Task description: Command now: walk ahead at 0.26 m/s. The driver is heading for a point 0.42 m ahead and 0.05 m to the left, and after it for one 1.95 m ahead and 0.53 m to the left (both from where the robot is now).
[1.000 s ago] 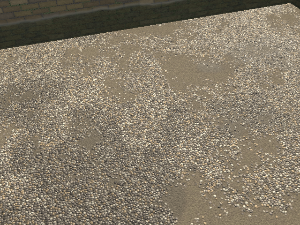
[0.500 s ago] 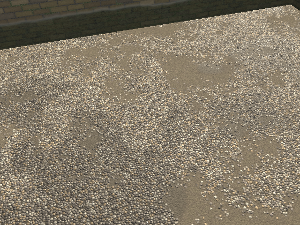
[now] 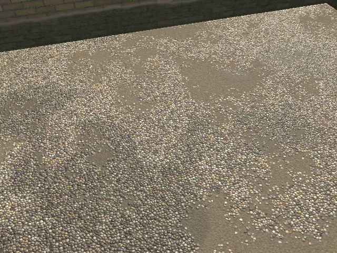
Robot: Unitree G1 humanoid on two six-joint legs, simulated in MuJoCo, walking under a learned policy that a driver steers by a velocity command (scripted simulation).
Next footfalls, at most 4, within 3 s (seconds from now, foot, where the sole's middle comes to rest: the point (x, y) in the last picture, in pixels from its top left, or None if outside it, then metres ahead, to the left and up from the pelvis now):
none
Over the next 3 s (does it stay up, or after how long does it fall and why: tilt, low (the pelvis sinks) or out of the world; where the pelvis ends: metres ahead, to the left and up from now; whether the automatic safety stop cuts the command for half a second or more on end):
stays up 0.00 -0.01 0.00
